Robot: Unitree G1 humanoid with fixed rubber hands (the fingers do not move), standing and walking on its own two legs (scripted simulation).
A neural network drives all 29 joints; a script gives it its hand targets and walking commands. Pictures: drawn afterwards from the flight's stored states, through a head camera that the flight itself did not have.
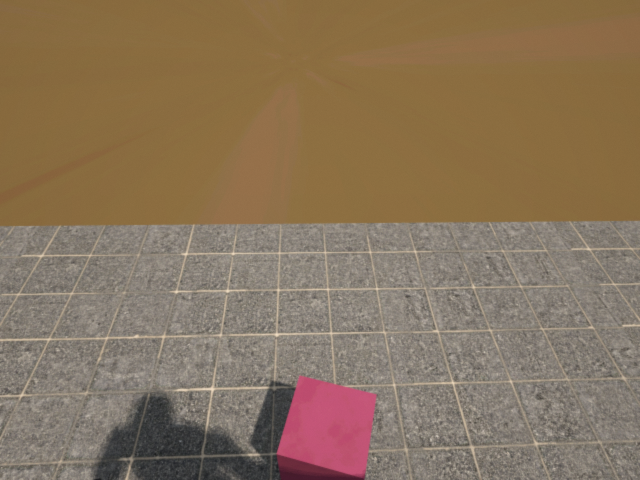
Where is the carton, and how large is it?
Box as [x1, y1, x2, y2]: [276, 376, 376, 479]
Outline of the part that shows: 299,376 276,454 281,479 363,479 376,394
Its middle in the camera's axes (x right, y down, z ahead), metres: +0.02 +0.53 +1.06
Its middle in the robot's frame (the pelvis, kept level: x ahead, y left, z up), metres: +0.40 -0.02 -0.66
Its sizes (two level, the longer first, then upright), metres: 0.210 0.200 0.250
